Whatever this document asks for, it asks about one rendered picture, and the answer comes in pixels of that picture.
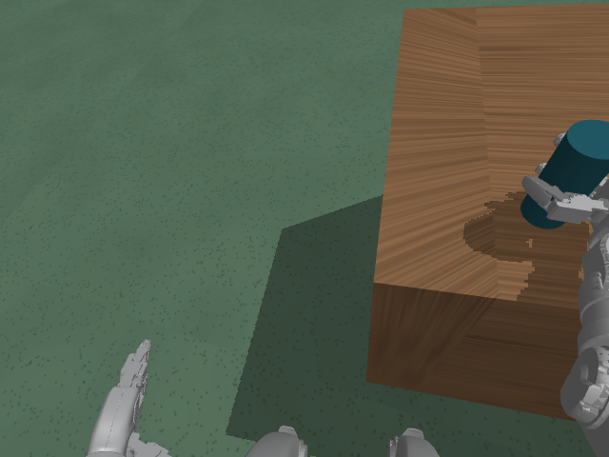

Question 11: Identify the right robot arm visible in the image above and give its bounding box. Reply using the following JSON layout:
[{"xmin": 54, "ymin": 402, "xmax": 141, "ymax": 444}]
[{"xmin": 560, "ymin": 220, "xmax": 609, "ymax": 457}]

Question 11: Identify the left robot hand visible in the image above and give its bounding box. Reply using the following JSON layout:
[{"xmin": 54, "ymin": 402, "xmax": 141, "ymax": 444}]
[{"xmin": 87, "ymin": 339, "xmax": 171, "ymax": 457}]

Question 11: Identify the right robot hand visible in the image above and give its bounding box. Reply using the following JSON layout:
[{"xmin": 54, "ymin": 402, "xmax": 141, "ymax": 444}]
[{"xmin": 521, "ymin": 132, "xmax": 609, "ymax": 231}]

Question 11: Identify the can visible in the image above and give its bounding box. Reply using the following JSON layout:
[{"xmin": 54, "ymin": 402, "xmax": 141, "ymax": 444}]
[{"xmin": 521, "ymin": 120, "xmax": 609, "ymax": 229}]

